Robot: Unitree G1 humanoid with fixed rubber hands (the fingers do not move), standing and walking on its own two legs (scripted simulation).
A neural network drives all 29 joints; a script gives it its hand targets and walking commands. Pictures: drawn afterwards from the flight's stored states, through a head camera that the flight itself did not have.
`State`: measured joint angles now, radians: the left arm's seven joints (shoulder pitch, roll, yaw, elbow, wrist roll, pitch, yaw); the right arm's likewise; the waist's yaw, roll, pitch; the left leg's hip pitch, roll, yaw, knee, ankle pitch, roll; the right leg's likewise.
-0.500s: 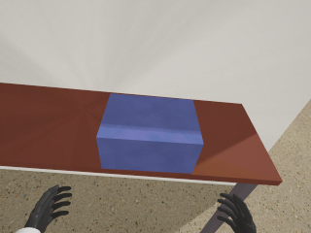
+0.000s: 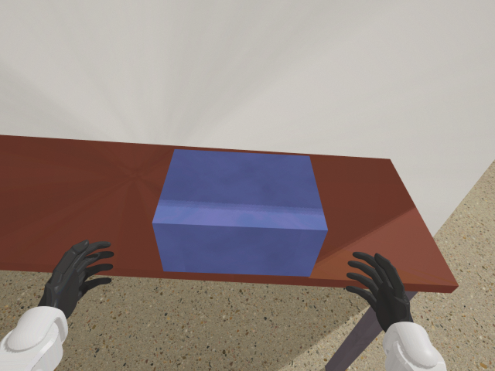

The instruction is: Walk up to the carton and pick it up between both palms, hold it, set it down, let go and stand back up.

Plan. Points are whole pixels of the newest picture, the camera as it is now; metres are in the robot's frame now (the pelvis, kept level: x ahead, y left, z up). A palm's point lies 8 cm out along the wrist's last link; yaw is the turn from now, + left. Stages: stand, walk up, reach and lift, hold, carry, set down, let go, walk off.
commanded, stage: reach and lift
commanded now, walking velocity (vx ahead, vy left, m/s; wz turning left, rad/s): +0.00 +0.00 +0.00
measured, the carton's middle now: (240, 210) +0.43 +0.04 +0.03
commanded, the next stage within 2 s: none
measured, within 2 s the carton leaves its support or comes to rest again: neither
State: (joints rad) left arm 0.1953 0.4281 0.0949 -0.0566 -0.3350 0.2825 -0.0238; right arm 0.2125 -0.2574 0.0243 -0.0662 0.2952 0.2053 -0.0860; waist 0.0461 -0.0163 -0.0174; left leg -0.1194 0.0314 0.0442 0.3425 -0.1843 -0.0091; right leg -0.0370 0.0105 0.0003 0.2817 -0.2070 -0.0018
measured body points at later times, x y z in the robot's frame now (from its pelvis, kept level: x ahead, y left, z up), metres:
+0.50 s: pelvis -0.01 +0.00 +0.00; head +0.00 +0.02 +0.45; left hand +0.30 +0.28 +0.10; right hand +0.34 -0.19 +0.11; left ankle +0.00 +0.12 -0.75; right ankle -0.03 -0.12 -0.75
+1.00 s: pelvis -0.02 +0.01 +0.00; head +0.02 +0.02 +0.45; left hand +0.39 +0.29 +0.15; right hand +0.42 -0.18 +0.15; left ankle +0.00 +0.12 -0.75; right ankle -0.03 -0.12 -0.75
